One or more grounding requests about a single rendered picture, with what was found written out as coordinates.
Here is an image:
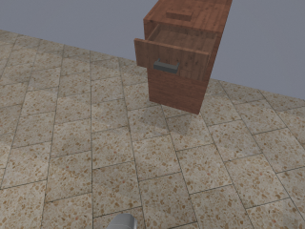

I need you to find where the robot left thigh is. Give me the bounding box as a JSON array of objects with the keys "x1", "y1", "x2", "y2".
[{"x1": 106, "y1": 213, "x2": 138, "y2": 229}]

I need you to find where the drawer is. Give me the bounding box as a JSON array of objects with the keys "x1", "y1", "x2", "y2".
[{"x1": 133, "y1": 24, "x2": 217, "y2": 81}]

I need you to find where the cabinet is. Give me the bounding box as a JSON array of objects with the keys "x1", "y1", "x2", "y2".
[{"x1": 143, "y1": 0, "x2": 233, "y2": 115}]

